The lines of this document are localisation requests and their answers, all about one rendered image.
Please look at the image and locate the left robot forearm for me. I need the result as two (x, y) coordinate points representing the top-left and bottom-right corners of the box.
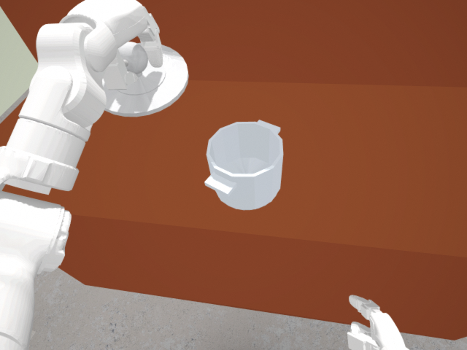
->
(0, 12), (117, 195)

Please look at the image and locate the knob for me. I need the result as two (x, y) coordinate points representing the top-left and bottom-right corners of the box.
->
(118, 42), (148, 74)

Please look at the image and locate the left robot hand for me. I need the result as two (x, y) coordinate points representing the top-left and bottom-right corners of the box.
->
(67, 0), (163, 90)

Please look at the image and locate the table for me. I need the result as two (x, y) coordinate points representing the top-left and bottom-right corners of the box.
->
(0, 0), (467, 341)

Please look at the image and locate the left robot upper arm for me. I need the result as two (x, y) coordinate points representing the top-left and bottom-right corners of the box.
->
(0, 190), (72, 350)

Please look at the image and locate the lid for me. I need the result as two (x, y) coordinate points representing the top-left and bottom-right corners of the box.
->
(102, 43), (189, 117)

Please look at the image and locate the pot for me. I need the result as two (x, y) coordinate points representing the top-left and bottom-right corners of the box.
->
(204, 120), (283, 210)

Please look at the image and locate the right robot hand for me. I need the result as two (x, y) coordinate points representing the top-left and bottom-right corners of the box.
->
(347, 295), (405, 350)

